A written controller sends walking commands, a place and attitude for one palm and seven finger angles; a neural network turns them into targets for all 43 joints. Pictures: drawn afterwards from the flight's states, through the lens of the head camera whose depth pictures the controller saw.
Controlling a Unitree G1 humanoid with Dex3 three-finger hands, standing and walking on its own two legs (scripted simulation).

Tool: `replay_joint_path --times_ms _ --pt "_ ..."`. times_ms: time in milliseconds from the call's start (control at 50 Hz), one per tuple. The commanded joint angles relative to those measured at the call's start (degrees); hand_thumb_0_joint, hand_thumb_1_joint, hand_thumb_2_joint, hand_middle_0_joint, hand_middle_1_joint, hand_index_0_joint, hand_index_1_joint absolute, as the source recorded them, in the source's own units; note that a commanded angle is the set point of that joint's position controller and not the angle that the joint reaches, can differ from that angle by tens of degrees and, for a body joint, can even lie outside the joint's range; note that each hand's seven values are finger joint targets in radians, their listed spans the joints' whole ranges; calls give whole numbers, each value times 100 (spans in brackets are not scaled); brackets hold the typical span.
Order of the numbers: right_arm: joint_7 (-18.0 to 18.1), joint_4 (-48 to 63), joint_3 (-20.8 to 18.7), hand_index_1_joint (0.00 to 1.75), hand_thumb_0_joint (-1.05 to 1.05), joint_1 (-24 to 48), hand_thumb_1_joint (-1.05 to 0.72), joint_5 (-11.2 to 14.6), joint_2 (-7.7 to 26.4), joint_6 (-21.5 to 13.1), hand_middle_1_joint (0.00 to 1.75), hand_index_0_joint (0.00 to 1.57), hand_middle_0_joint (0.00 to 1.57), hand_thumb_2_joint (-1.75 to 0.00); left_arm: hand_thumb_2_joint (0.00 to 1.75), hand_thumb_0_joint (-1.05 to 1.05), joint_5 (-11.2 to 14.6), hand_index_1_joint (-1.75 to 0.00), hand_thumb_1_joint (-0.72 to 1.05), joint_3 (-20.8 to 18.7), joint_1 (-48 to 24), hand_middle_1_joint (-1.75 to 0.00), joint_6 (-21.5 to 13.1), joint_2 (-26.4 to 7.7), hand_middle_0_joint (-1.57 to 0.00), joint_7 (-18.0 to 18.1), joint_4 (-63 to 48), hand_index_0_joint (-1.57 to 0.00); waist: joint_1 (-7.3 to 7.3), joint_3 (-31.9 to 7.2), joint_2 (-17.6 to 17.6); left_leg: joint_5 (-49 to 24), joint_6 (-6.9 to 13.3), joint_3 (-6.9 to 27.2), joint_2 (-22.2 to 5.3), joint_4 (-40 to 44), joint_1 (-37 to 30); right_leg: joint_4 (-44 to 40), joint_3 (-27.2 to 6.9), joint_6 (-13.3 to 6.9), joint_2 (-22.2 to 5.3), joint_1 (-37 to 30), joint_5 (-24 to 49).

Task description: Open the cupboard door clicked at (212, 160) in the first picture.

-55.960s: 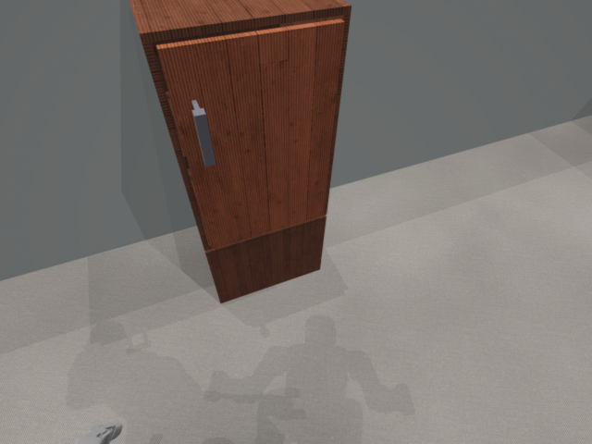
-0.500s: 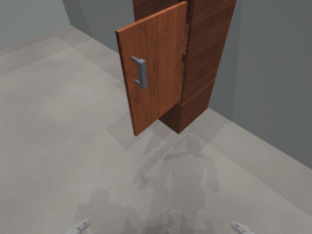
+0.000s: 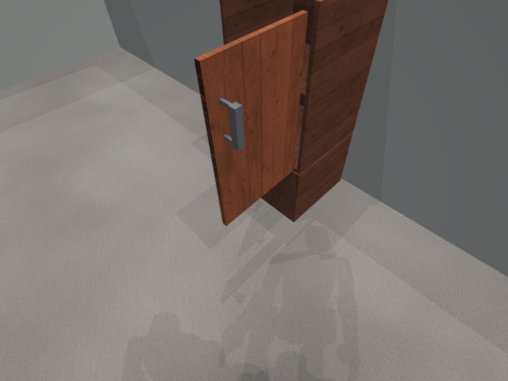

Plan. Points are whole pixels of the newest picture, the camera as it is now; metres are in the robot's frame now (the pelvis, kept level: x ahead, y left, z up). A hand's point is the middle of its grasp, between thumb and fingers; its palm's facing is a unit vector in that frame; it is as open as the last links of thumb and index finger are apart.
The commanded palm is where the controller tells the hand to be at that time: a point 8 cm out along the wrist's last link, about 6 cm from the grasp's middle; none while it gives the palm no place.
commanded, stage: let the arm hang, fingers relaxed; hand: left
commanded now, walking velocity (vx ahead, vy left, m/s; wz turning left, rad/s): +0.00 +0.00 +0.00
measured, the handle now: (231, 124) +0.68 +0.10 +0.01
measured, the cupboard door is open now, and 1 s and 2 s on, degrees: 92 92 92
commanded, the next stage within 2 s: look to check the result in 0.36 s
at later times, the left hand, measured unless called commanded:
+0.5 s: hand out of the picture +0.02 +0.16 -0.17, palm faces +0.02 -0.98 -0.20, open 7.3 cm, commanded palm none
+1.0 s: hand out of the picture +0.06 +0.16 -0.17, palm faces +0.02 -0.97 -0.24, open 7.4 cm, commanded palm none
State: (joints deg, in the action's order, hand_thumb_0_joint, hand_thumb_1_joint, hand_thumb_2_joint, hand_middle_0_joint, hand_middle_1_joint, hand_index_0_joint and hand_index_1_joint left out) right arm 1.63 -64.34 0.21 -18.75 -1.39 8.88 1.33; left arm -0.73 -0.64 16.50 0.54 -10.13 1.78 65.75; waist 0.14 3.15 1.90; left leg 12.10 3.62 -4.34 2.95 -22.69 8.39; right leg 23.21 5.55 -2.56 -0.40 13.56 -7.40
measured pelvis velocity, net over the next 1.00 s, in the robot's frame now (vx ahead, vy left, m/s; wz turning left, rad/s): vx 0.04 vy -0.03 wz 0.00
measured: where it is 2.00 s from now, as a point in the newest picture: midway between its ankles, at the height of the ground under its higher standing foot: outside the picture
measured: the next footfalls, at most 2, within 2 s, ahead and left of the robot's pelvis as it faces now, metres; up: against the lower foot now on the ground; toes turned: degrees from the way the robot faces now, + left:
none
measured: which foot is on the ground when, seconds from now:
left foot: down 0.00-1.00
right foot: down 0.00-1.00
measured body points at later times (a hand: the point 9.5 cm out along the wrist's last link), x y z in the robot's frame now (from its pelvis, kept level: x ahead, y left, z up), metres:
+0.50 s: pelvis +0.02 -0.01 +0.00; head +0.04 -0.03 +0.45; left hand +0.02 +0.21 -0.16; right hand -0.01 -0.23 -0.17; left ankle +0.01 +0.08 -0.74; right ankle +0.06 -0.09 -0.74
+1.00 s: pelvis +0.04 -0.03 +0.00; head +0.06 -0.04 +0.45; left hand +0.06 +0.21 -0.15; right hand +0.04 -0.26 -0.16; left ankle +0.01 +0.08 -0.74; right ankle +0.06 -0.09 -0.74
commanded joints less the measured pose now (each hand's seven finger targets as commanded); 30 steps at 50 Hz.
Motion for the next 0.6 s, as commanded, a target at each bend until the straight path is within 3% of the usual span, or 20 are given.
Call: replay_joint_path --times_ms 0,60,240,400,520,580 --pt "25 83 -87 30 0 -403 -90 18 542 -107 30 20 20 -90 90 0 10 -30 90 -85 108 -30 -102 -536 -20 25 -148 -20 23 291 -295 880 3 912 -810 812 761 -592 -897 -48 -580 -166 -1012" --pt "26 40 -82 30 0 -425 -90 20 476 -120 30 20 20 -90 90 0 8 -30 90 -88 119 -30 -124 -489 -20 37 -134 -20 24 244 -343 678 5 856 -795 755 719 -613 -926 -50 -591 -217 -893" --pt "46 -23 -52 30 0 -415 -90 19 320 -143 30 20 20 -90 90 0 16 -30 90 -75 123 -30 -144 -380 -20 49 -90 -20 19 305 15 416 -51 787 -813 750 669 -585 -893 -44 -589 -275 -567" --pt "65 -46 -72 30 0 -367 -90 36 426 -168 30 20 20 -90 90 0 29 -30 90 -80 91 -30 -189 -432 -20 44 -82 -20 30 153 -210 48 -70 728 -810 667 409 -646 -916 -74 -629 -426 -300" --pt "77 -61 -90 30 0 -297 -90 44 550 -183 30 20 20 -90 90 0 34 -30 90 -98 79 -30 -224 -508 -20 54 -82 -20 23 6 -148 -247 -91 702 -852 614 227 -618 -871 -95 -635 -580 46" --pt "77 -90 -76 30 0 -278 -90 39 532 -175 30 20 20 -90 90 0 39 -30 90 -87 13 -30 -215 -518 -20 51 -65 -20 39 112 -188 -175 -106 707 -864 674 263 -661 -878 -91 -647 -586 -6"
